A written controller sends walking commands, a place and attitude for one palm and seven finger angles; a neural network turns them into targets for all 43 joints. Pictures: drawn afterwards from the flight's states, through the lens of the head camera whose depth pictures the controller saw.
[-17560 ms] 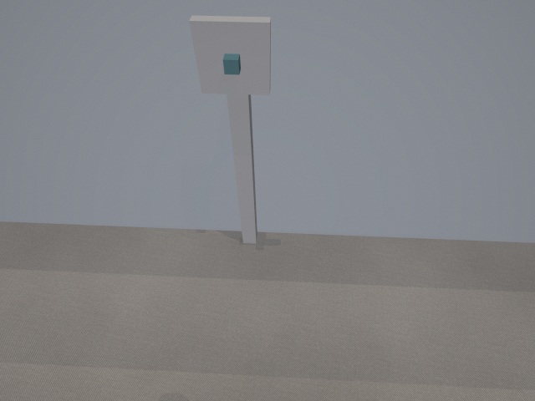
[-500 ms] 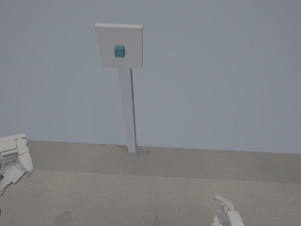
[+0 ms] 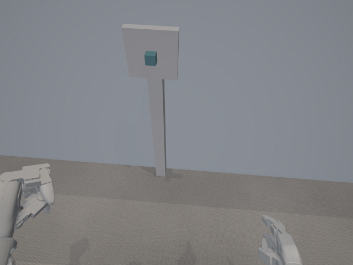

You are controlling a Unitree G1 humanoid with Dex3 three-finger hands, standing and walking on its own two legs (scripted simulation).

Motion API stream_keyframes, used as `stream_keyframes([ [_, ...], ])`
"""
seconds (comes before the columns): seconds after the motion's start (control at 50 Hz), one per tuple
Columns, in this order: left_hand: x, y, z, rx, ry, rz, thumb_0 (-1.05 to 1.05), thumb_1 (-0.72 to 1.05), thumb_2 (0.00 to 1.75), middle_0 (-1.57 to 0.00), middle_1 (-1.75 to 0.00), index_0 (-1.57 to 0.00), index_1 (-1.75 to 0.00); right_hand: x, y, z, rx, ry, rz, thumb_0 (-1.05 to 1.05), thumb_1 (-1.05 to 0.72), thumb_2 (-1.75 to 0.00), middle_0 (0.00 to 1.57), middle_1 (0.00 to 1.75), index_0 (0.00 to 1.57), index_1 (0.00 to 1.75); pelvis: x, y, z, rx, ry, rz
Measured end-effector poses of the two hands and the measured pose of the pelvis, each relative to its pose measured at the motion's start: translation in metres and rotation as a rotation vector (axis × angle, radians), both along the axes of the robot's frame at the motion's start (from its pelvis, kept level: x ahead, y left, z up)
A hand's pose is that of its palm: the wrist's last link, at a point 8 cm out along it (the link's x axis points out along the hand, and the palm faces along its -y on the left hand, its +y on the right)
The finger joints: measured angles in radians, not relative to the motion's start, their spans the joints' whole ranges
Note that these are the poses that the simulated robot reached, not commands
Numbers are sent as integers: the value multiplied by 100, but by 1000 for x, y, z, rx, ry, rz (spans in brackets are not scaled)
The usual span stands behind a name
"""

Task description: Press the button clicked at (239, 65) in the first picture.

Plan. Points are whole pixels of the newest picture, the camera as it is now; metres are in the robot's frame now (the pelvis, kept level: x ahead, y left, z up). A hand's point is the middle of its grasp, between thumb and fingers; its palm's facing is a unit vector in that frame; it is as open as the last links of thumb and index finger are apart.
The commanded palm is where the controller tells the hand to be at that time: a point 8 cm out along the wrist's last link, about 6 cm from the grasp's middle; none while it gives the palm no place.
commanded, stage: let the arm hang, fingers relaxed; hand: left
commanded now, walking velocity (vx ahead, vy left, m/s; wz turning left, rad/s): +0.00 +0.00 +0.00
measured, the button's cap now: (151, 57) +0.72 +0.14 +0.10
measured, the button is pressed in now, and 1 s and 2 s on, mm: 0 0 0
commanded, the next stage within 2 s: stand and wait in 1.06 s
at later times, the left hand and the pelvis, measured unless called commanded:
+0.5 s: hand out of the picture -0.07 +0.19 -0.17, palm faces +0.04 -0.97 -0.23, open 5.1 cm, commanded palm none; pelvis -0.03 +0.00 +0.00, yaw +1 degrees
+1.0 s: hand out of the picture -0.02 +0.15 -0.17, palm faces +0.05 -0.99 -0.16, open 7.3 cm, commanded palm none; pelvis -0.01 -0.01 +0.00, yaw +0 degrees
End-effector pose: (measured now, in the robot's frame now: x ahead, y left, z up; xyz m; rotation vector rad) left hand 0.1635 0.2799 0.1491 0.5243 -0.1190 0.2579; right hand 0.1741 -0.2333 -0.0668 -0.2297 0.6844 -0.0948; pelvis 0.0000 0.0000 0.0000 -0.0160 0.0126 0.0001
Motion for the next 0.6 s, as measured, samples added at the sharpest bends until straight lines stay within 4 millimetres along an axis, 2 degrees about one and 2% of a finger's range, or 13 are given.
stream_keyframes([
  [0.06, 4, 14, -88, -92, 364, 74, 0, 90, 89, -128, -148, -128, -147, -8, -6, -26, 11, 86, 26, 1, -90, -89, 21, 30, 21, 30, -8, 6, -6, 4, 9, 4],
  [0.1, -11, 14, -149, -168, 621, 131, 0, 90, 89, -124, -145, -125, -144, -21, -10, -40, 13, 142, 9, 1, -90, -89, 21, 30, 21, 30, -12, 7, -9, 8, 7, 3],
  [0.16, -52, -5, -222, -276, 928, 165, 1, 91, 89, -117, -138, -117, -137, -53, -14, -52, 2, 244, -24, 1, -90, -89, 21, 30, 21, 30, -17, 5, -11, 15, -4, 3],
  [0.2, -83, -24, -257, -352, 1082, 172, 1, 91, 89, -111, -132, -111, -131, -80, -17, -55, -15, 331, -46, 1, -90, -89, 21, 30, 21, 30, -19, 3, -10, 17, -13, 5],
  [0.24, -115, -44, -282, -418, 1208, 178, 1, 91, 89, -105, -126, -105, -125, -110, -18, -57, -32, 426, -66, 1, -90, -89, 20, 30, 20, 30, -21, 0, -9, 15, -21, 8],
  [0.3, -155, -45, -297, -472, 1305, 281, 2, 91, 89, -94, -117, -95, -115, -152, -18, -59, -46, 567, -87, 1, -91, -89, 20, 30, 20, 30, -23, -4, -6, 7, -27, 18],
  [0.4, -205, -39, -296, -486, 1430, 349, 1, 91, 89, -77, -98, -77, -96, -201, -12, -64, -28, 722, -118, 1, -91, -89, 20, 30, 20, 30, -25, -5, -2, -2, -33, 28],
  [0.5, -235, -38, -286, -473, 1505, 399, 1, 91, 89, -60, -77, -60, -76, -222, 0, -74, 27, 765, -140, 1, -91, -89, 20, 30, 20, 30, -27, -3, 1, 1, -39, 21],
  [0.6, -239, -44, -284, -467, 1524, 410, 1, 91, 89, -42, -57, -42, -56, -228, 12, -81, 77, 765, -148, 1, -91, -89, 20, 30, 20, 30, -27, -4, 1, 6, -40, 12],
])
